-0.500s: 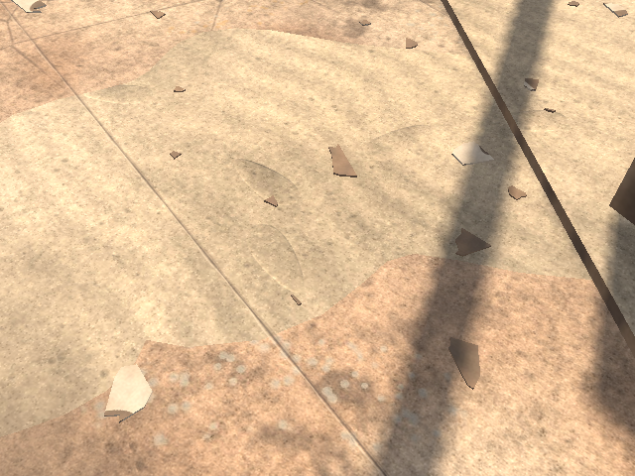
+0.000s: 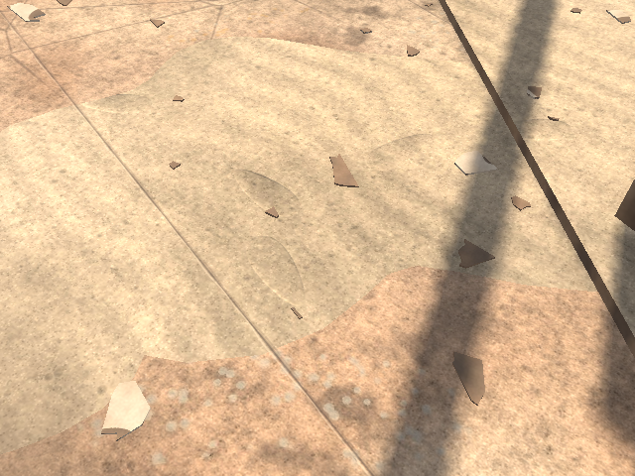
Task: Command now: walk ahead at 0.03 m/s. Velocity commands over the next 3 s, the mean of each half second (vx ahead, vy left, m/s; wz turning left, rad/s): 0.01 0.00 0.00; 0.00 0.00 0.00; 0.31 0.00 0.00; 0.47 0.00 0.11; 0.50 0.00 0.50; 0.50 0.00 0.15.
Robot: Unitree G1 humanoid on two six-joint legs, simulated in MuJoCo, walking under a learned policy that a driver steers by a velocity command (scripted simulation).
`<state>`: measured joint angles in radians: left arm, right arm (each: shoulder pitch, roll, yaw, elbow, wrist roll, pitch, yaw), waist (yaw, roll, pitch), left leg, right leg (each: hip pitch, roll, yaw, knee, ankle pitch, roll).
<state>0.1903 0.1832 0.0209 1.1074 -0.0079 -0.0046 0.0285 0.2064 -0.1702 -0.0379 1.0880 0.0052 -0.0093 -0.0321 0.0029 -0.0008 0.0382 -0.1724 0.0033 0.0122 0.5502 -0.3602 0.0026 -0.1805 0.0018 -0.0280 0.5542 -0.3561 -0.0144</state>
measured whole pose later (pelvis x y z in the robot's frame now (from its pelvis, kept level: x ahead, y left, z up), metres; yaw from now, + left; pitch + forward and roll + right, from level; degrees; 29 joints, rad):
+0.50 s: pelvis -0.03 +0.00 +0.01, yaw +0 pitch -2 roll +0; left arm 0.23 0.17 0.03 1.14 0.00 0.00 0.04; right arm 0.24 -0.17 -0.03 1.13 0.00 0.00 -0.05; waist 0.00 0.00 0.05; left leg -0.17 0.01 0.01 0.49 -0.28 0.00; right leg -0.18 0.00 -0.03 0.49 -0.28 -0.02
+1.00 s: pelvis -0.04 +0.00 +0.01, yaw +0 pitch -1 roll +0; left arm 0.27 0.16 0.02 1.13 0.00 -0.01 0.04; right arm 0.28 -0.15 -0.02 1.13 0.00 -0.01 -0.05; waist 0.00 0.00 0.04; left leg -0.21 0.01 0.01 0.49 -0.26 0.00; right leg -0.21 0.01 -0.03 0.49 -0.26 -0.02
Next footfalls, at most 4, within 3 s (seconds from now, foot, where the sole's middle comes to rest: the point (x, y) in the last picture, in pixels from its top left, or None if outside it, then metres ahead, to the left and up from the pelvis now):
1.74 right None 0.42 -0.09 -0.77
2.30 left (248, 387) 0.70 0.19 -0.77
2.82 right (286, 266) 1.05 0.12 -0.77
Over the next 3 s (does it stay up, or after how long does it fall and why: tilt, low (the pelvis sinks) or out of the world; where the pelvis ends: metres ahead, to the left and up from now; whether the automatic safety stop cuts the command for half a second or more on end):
stays up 0.95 0.16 0.01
